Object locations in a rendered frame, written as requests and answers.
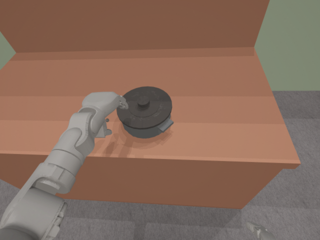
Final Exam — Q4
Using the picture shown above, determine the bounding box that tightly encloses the robot left upper arm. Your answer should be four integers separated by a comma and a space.
0, 186, 68, 240

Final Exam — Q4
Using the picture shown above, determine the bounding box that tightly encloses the left robot hand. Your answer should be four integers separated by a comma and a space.
82, 91, 129, 138

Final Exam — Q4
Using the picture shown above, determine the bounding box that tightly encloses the knob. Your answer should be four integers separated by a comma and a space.
137, 96, 150, 108

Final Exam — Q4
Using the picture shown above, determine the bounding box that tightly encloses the lid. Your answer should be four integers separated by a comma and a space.
116, 86, 172, 130

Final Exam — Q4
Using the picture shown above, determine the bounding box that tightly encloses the table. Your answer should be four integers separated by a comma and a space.
0, 0, 301, 209

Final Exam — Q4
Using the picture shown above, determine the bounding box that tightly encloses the left robot forearm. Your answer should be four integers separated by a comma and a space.
0, 105, 105, 229

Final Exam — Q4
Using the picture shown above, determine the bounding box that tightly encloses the right robot hand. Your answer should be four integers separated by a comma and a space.
245, 221, 277, 240

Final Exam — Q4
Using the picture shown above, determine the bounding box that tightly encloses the pot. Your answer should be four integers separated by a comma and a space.
122, 114, 174, 139

